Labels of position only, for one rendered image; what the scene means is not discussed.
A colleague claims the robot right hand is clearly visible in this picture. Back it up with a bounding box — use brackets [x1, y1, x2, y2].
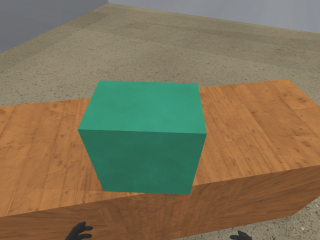
[230, 230, 252, 240]

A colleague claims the robot left hand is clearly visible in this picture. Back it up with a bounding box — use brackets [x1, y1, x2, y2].
[65, 221, 93, 240]

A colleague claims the carton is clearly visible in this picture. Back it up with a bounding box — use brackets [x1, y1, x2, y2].
[77, 80, 207, 195]

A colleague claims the pedestal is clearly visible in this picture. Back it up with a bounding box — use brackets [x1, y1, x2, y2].
[0, 79, 320, 240]

